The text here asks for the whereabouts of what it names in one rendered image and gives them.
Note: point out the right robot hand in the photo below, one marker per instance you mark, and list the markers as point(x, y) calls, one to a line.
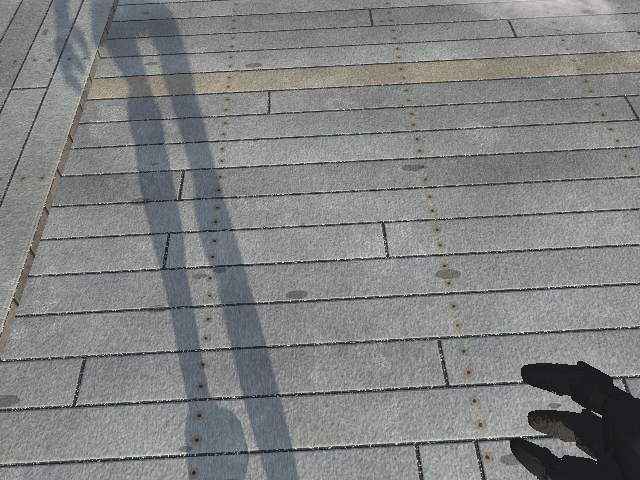
point(614, 439)

